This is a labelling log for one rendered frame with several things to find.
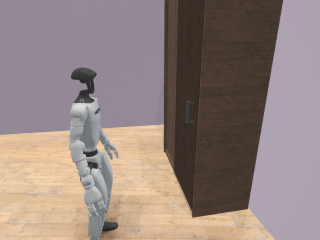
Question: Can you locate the robot left forearm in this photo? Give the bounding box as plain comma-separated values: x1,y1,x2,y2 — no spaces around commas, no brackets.
99,124,110,146

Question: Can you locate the robot head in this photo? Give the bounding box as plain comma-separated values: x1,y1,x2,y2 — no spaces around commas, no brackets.
71,67,97,104

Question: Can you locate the left robot hand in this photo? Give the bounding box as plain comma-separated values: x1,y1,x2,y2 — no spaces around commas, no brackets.
104,142,119,160

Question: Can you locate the right robot hand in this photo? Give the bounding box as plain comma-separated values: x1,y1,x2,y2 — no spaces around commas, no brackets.
84,186,107,217

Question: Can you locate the wardrobe door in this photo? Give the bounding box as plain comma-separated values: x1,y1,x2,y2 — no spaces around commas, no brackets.
174,0,205,211
167,0,178,164

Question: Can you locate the robot right forearm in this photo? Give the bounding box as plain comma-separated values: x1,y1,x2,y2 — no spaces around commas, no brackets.
70,142,95,189

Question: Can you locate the robot right thigh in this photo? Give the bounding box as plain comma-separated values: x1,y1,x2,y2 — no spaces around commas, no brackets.
80,163,108,220

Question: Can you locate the robot right upper arm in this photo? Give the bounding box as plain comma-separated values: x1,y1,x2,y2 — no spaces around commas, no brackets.
69,104,88,151

